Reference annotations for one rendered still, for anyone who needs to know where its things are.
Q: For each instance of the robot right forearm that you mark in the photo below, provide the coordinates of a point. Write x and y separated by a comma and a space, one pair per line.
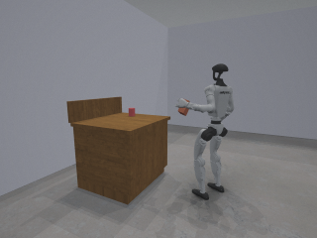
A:
226, 114

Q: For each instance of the sponge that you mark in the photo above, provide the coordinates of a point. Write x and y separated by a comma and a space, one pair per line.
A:
184, 110

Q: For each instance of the right robot thigh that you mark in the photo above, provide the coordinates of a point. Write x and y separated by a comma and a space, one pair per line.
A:
214, 146

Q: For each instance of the left robot hand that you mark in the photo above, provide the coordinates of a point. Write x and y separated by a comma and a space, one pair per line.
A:
181, 103

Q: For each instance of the right robot upper arm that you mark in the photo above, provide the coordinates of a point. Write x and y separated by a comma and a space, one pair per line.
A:
230, 106

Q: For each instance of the robot head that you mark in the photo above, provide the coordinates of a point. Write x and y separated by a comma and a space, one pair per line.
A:
220, 68

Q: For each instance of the table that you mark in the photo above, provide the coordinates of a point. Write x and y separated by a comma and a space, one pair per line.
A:
116, 155

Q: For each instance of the robot left forearm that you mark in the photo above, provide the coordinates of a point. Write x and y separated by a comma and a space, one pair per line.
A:
197, 107

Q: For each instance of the left robot upper arm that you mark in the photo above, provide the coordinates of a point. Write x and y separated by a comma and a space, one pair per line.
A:
209, 91

